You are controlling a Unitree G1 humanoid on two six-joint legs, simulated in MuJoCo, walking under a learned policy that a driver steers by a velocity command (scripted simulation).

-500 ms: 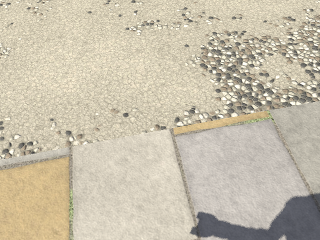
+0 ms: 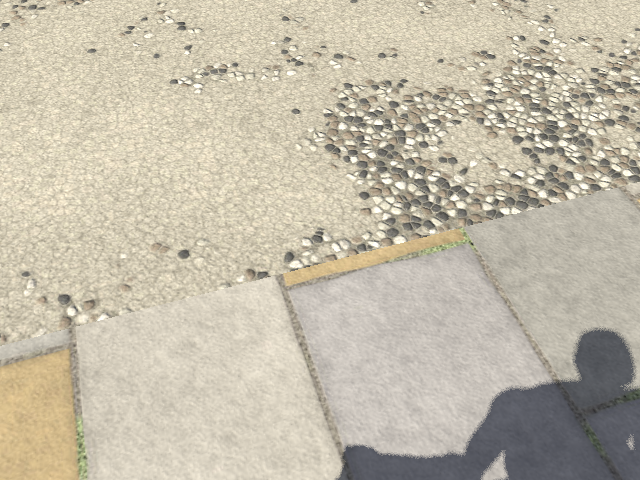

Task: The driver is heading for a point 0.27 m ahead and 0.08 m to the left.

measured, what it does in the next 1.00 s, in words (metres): steps on the spot, turning left: right foot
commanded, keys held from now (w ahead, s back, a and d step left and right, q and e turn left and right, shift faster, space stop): q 0.68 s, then w+q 0.06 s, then w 0.18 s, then no key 0.08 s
